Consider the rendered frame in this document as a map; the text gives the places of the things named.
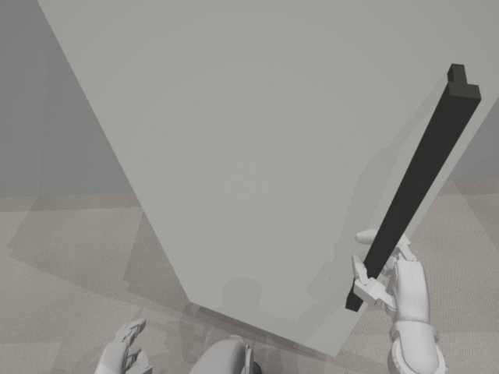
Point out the handle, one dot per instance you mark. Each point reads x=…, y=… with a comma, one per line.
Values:
x=453, y=112

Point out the robot right forearm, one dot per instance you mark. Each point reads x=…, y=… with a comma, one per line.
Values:
x=414, y=349

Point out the fridge door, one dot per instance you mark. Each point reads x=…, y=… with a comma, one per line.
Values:
x=260, y=136

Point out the robot left hand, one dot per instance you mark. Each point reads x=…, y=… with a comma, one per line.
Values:
x=117, y=358

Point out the robot left thigh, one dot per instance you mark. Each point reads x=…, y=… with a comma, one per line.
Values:
x=225, y=357

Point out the robot right hand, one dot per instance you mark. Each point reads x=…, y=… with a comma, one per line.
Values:
x=410, y=299

